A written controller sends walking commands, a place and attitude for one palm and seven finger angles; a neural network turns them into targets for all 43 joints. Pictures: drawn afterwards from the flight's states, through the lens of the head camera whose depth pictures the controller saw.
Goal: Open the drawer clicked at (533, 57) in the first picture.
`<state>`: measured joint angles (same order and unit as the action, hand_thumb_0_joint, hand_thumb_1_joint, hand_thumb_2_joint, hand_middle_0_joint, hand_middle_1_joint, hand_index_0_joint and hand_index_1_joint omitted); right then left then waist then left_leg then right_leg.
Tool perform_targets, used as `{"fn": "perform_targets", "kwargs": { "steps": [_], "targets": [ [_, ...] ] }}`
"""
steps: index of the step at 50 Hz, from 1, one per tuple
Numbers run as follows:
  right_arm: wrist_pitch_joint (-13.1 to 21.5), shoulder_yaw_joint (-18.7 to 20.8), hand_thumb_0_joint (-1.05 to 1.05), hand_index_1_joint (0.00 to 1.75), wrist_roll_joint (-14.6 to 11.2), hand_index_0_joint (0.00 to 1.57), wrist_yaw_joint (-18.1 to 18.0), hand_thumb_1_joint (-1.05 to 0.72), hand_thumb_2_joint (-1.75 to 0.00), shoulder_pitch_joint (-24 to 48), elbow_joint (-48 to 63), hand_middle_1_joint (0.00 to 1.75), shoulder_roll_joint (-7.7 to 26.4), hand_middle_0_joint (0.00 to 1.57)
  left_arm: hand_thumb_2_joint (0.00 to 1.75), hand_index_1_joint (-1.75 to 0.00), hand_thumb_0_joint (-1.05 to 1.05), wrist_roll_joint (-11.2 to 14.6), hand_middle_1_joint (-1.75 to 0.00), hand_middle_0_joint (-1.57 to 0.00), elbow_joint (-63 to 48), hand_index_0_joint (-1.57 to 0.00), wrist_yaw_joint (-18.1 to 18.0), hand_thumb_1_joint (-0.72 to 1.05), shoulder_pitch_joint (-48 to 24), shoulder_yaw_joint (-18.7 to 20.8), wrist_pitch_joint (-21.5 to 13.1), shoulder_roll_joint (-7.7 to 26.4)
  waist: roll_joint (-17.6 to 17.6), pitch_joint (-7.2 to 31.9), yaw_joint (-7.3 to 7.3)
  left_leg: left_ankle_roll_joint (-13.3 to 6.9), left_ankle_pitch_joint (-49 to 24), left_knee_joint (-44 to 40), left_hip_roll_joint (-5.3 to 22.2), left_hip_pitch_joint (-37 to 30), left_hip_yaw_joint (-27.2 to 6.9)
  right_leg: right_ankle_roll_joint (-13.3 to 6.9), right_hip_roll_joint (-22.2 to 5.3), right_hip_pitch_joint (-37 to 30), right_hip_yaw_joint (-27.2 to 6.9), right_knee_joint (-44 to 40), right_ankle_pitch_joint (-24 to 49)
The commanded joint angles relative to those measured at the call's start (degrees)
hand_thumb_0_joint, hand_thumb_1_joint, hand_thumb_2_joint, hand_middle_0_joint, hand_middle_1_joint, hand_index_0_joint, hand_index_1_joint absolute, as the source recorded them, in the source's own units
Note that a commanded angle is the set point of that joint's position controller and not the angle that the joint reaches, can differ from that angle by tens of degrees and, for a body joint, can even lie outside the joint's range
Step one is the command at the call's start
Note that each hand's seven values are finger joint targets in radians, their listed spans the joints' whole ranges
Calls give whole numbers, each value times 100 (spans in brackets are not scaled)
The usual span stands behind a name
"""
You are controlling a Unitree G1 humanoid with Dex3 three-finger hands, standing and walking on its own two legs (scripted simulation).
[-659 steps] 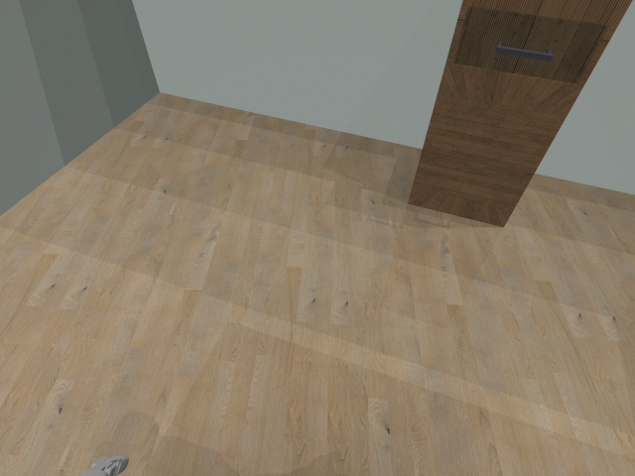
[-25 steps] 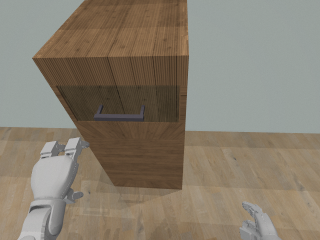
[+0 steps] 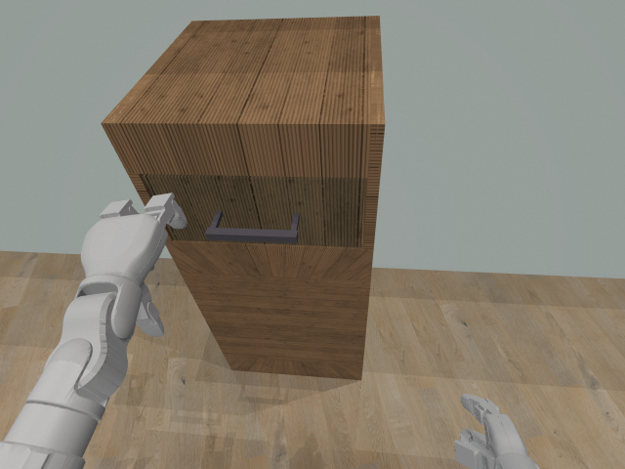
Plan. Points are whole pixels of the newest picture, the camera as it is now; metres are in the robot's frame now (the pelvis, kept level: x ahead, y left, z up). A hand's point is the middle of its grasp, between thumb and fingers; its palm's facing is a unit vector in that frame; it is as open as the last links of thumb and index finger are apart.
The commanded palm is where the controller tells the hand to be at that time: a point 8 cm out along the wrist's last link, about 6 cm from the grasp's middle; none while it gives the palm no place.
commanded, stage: raise the hand with hooked fingers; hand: left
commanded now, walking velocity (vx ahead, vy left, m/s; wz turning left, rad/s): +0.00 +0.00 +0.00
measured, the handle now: (254, 226) +0.51 +0.18 -0.01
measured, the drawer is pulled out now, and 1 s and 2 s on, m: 0.00 0.00 0.00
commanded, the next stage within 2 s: move the hooked fingers above the handle in 0.36 s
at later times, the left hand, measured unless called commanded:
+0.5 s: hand (140, 288) +0.29 +0.26 +0.09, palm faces +0.06 -0.09 -0.99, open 13.9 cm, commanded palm +0.27 +0.25 +0.15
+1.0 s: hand (195, 274) +0.34 +0.21 +0.06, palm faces -0.05 -0.10 -0.99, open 13.8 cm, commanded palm +0.32 +0.21 +0.13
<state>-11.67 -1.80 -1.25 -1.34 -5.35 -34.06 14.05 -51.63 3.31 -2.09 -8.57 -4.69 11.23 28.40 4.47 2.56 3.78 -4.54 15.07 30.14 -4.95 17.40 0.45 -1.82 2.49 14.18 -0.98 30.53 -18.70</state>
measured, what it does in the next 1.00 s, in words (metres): stands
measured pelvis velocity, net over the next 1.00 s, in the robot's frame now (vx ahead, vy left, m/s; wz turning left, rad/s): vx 0.01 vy -0.01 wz -0.01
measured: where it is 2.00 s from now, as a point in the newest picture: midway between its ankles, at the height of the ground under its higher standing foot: outside the picture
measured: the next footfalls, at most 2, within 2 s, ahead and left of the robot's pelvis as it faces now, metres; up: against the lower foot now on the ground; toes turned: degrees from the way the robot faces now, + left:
none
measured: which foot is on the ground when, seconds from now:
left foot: down 0.00-1.00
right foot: down 0.00-1.00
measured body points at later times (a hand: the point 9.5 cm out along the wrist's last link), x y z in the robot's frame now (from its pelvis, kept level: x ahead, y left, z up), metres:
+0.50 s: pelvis -0.02 +0.01 +0.00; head +0.00 -0.02 +0.45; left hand +0.29 +0.26 +0.15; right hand +0.17 -0.21 -0.12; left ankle +0.00 +0.07 -0.73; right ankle -0.03 -0.10 -0.73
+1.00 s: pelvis +0.01 -0.01 +0.00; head +0.03 -0.04 +0.45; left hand +0.34 +0.21 +0.11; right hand +0.16 -0.25 -0.13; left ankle +0.00 +0.07 -0.73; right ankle -0.03 -0.10 -0.73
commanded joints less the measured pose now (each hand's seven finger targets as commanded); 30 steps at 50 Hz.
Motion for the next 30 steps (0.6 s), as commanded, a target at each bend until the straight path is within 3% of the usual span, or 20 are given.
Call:
{"fn": "perform_targets", "kwargs": {
  "steps": [1,5,6,10,11,15,19,22,25,28,30],
  "targets": [
    [248,268,0,30,-4,20,-18,-90,-90,632,906,30,663,20,30,-120,0,4,-120,-30,-893,-30,234,-50,-1068,571,-315,1035,-460,1143,-23,242,-1805,-332,339,-878,-333,-70,-76,-188,-118,-423,1550],
    [317,278,0,30,48,20,13,-90,-90,579,927,30,652,20,30,-120,0,48,-120,-30,-1294,-30,222,-50,-929,839,-829,1206,-371,1143,73,247,-1753,-404,355,-862,-378,-82,-89,-180,-107,-440,1413],
    [335,286,0,30,71,20,18,-90,-90,550,922,30,668,20,30,-120,0,52,-120,-30,-1400,-30,129,-50,-953,1072,-946,1402,-312,1198,120,257,-1679,-434,355,-820,-387,-105,-70,-248,-127,-450,1329],
    [447,347,0,30,78,20,18,-90,-90,508,820,30,609,20,30,-120,0,-32,-120,-30,-1727,-30,-383,-50,-1397,1282,-1316,1480,81,1314,140,358,-1801,-411,386,-1003,-486,-135,-34,17,-80,-373,1179],
    [469,362,0,30,91,20,18,-90,-90,494,787,30,622,20,30,-120,0,-41,-120,-30,-1738,-30,-512,-50,-1446,1384,-1337,1565,167,1379,170,368,-1764,-407,371,-1008,-468,-149,-17,-5,-115,-391,1131],
    [494,427,0,30,32,20,42,-90,-90,411,645,30,636,20,30,-120,0,-59,-120,-30,-1353,-30,-766,-50,-1467,1106,-1135,1244,90,1380,80,444,-1587,-427,401,-1061,-479,-128,-17,234,-19,-360,951],
    [415,420,0,30,-18,20,59,-90,-90,438,638,30,695,20,30,-120,0,-29,-120,-30,-1039,-30,-580,-50,-1269,704,-726,984,-322,1299,-2,418,-1394,-513,401,-970,-476,-98,-40,151,-9,-436,894],
    [367,381,0,30,-35,20,49,-90,-90,492,719,30,705,20,30,-120,0,19,-120,-30,-992,-30,-267,-50,-1192,387,-558,798,-429,1115,-71,356,-1200,-555,404,-950,-479,-75,-63,153,-2,-509,770],
    [375,342,0,30,-10,20,1,-90,-90,493,716,30,686,20,30,-120,0,-29,-120,-30,-1024,-30,-96,-50,-1698,240,-662,779,-548,936,-162,294,-941,-576,395,-913,-502,-68,-66,289,18,-549,648],
    [444,317,0,30,23,20,-65,-90,-90,422,656,30,640,20,30,-120,0,-159,-120,-30,-933,-30,-165,-50,-2320,277,-935,864,-381,937,-172,287,-746,-556,387,-956,-533,-94,-48,440,10,-519,527],
    [475,317,0,30,39,20,-96,-90,-90,386,608,30,632,20,30,-120,0,-259,-120,-30,-814,-30,-326,-50,-2563,482,-1115,1064,-106,1101,-94,337,-748,-537,369,-979,-573,-132,-25,450,15,-436,514]
  ]
}}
